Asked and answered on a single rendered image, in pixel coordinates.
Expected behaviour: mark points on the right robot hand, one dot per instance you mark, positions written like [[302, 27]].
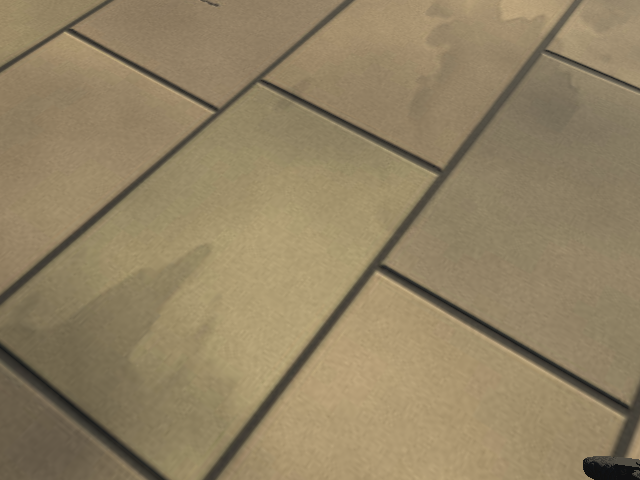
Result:
[[611, 468]]

